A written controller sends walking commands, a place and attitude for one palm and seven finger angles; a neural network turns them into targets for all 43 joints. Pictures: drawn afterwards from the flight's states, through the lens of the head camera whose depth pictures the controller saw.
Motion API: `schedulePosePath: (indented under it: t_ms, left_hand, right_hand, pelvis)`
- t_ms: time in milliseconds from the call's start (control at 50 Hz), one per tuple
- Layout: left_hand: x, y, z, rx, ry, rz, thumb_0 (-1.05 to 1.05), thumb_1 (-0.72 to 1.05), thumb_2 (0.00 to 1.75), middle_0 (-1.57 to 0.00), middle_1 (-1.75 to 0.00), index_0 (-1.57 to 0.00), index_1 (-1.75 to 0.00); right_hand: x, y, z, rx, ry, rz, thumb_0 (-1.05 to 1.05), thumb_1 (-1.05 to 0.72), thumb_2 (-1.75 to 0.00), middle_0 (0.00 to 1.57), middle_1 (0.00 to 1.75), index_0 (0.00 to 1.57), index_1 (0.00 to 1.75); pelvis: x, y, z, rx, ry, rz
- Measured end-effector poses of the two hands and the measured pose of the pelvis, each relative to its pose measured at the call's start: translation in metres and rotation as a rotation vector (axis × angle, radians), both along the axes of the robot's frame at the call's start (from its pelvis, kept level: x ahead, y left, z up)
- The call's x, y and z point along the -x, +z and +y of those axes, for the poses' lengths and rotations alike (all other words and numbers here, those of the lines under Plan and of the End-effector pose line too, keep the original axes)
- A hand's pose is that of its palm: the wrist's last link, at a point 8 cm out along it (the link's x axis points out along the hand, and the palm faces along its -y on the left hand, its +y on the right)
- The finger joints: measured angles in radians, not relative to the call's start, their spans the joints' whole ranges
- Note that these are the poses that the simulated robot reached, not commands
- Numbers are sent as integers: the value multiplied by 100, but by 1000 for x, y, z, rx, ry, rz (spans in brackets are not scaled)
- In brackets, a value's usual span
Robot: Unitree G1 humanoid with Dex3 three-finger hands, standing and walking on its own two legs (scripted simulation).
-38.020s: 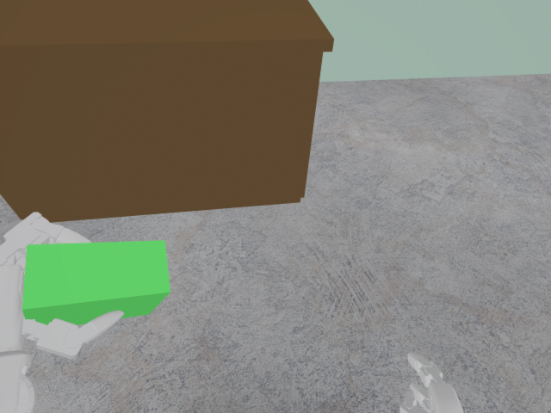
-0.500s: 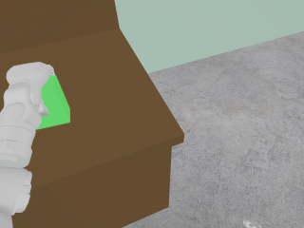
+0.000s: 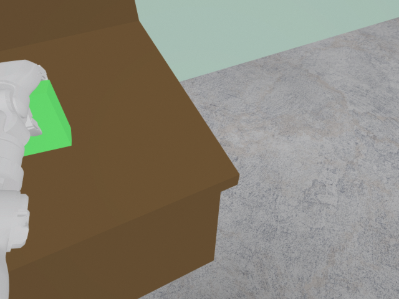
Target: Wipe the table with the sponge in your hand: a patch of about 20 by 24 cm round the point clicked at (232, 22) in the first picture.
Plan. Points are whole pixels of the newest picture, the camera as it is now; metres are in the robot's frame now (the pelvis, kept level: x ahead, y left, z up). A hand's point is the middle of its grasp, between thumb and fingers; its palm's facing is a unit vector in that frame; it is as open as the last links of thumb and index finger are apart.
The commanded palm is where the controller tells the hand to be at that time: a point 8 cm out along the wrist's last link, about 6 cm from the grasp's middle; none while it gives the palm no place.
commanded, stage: slide back across to the first lane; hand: left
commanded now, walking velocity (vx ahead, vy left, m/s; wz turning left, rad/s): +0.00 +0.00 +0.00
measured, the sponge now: (36, 128) +0.42 +0.35 +0.11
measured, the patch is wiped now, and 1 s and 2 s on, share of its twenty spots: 1.00 1.00 1.00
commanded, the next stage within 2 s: wipe back along the first lane in 0.64 s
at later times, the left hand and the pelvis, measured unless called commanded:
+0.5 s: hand out of the picture +0.42 +0.39 +0.17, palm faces -0.10 +0.04 -0.99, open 10.2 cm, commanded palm +0.40 +0.39 +0.23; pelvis +0.02 +0.01 +0.00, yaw +0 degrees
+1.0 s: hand out of the picture +0.39 +0.41 +0.17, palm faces -0.08 +0.05 -1.00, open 10.2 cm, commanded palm +0.36 +0.40 +0.22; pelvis +0.02 +0.02 +0.00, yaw +1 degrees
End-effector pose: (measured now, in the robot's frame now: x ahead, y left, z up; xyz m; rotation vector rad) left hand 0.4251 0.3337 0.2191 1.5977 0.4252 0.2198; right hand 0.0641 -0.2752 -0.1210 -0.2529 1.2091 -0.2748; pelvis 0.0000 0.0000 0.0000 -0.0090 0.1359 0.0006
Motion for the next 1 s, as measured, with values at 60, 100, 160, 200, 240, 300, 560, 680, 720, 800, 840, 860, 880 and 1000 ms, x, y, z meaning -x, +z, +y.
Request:
schedulePosePath:
  t_ms: [60,100,160,200,240,300,560,680,720,800,840,860,880,1000]
  left_hand:
    - [-5,0,2,-3,-7,3,2,-55,107,-74,-130,-76,-132]
    - [-6,-1,4,5,-13,-1,2,-55,107,-74,-130,-75,-132]
    - [-6,-1,8,13,-21,-18,2,-54,107,-74,-130,-75,-132]
    - [-4,0,11,15,-23,-36,2,-54,107,-74,-131,-75,-132]
    - [-2,0,13,20,-22,-54,2,-54,107,-73,-131,-75,-132]
    - [2,0,18,25,-10,-77,2,-54,107,-73,-132,-74,-133]
    - [25,5,51,-11,71,-35,1,-53,107,-71,-134,-73,-135]
    - [33,6,66,-17,78,-13,1,-53,107,-71,-134,-73,-135]
    - [35,6,70,-20,74,-10,0,-53,107,-71,-134,-73,-135]
    - [39,6,76,-13,72,-11,0,-53,107,-71,-134,-73,-135]
    - [41,6,76,-17,65,-15,0,-53,107,-71,-134,-73,-135]
    - [42,6,75,-23,60,-18,0,-53,107,-71,-134,-72,-135]
    - [43,5,74,-29,54,-22,0,-53,107,-71,-134,-72,-135]
    - [52,3,69,-25,40,-59,0,-52,107,-71,-134,-72,-135]
  right_hand:
    - [7,0,-1,3,-18,17,1,-90,-90,20,30,20,30]
    - [10,0,-1,3,-29,26,1,-90,-90,20,30,20,30]
    - [11,-1,1,-2,-41,35,1,-90,-90,20,30,20,29]
    - [9,-1,2,-8,-44,38,1,-90,-90,20,30,20,29]
    - [6,-2,4,-16,-42,36,1,-90,-90,20,30,20,29]
    - [-5,-2,7,-28,-32,25,1,-90,-90,20,30,20,29]
    - [-76,7,24,-37,69,-104,1,-90,-90,20,30,20,29]
    - [-93,11,28,-25,104,-119,1,-90,-90,20,30,20,30]
    - [-94,11,29,-23,107,-116,1,-90,-90,20,30,20,30]
    - [-89,10,28,-18,107,-97,1,-90,-90,20,30,20,30]
    - [-84,9,28,-19,103,-85,1,-90,-90,20,30,20,30]
    - [-82,9,28,-20,100,-78,1,-90,-90,20,30,20,30]
    - [-79,8,28,-22,97,-72,1,-90,-90,20,30,20,30]
    - [-65,4,30,-37,85,-48,1,-90,-90,20,30,20,29]
  pelvis:
    - [-2,0,1,1,-7,7]
    - [-4,0,3,1,-12,8]
    - [-7,0,4,2,-18,5]
    - [-10,0,5,2,-20,0]
    - [-12,0,6,2,-21,-5]
    - [-14,0,8,2,-21,-15]
    - [-22,1,14,5,9,-33]
    - [-24,1,15,7,20,-27]
    - [-24,1,16,8,21,-24]
    - [-23,1,17,9,24,-22]
    - [-22,1,18,9,24,-21]
    - [-22,1,18,9,23,-21]
    - [-22,1,19,9,23,-22]
    - [-18,1,21,8,17,-33]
